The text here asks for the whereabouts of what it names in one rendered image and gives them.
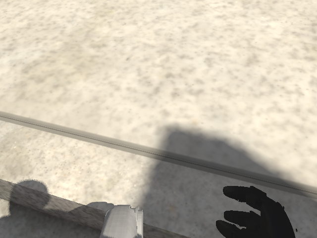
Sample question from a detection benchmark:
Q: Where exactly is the robot left thigh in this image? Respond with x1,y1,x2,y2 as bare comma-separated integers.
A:
99,204,144,238

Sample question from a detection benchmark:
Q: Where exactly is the robot right hand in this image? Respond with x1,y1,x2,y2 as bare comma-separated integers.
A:
216,185,297,238

